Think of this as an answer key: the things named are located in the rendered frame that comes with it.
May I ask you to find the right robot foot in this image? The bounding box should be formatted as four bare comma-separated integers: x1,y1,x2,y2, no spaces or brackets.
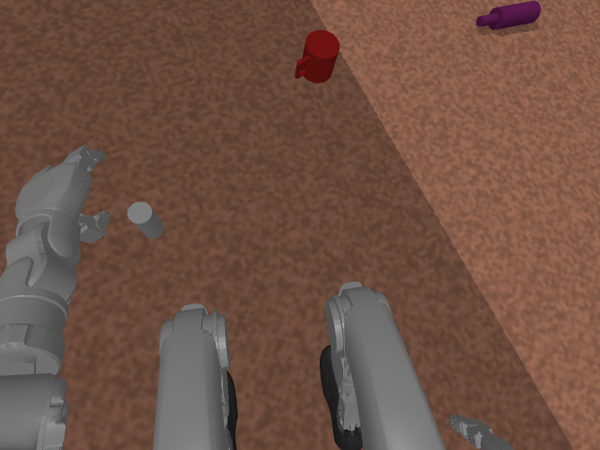
320,345,363,450

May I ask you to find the left robot arm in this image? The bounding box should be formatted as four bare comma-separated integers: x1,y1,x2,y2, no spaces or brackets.
0,209,81,450

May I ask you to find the right robot hand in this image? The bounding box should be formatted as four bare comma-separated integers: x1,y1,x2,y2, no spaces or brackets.
449,414,513,450

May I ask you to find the left robot hand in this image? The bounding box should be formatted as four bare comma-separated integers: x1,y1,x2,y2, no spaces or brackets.
15,144,110,244

